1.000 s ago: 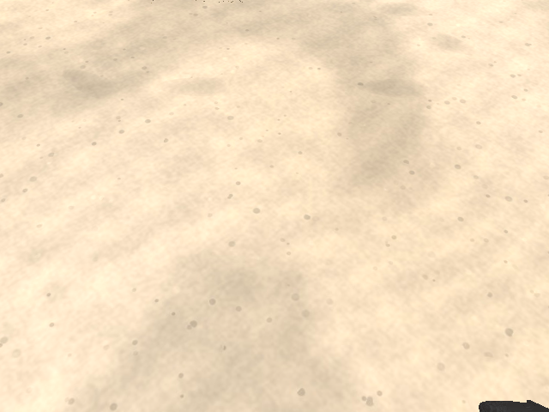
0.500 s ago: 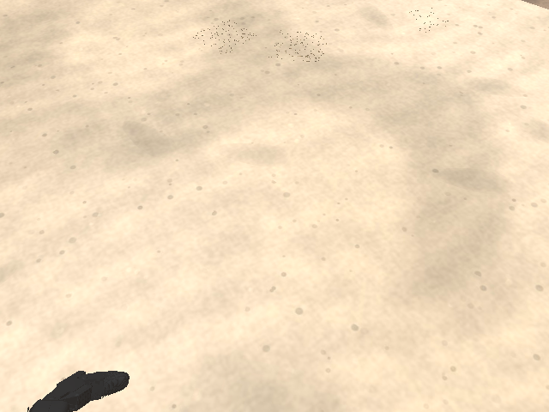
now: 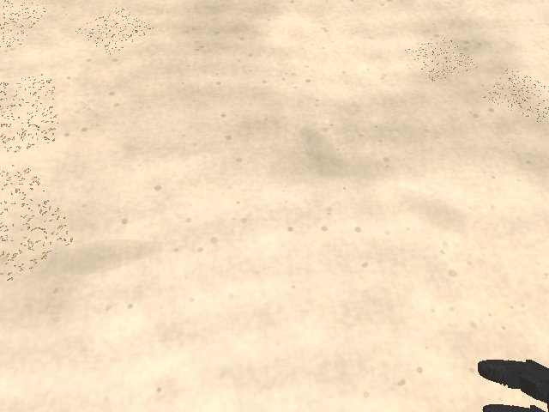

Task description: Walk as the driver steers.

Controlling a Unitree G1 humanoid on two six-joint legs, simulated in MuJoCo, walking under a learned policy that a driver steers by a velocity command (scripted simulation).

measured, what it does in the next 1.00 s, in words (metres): walks ahead, turning right: right foot, then left foot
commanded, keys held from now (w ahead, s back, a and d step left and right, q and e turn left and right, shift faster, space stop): w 0.02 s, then w+e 0.58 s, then e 0.40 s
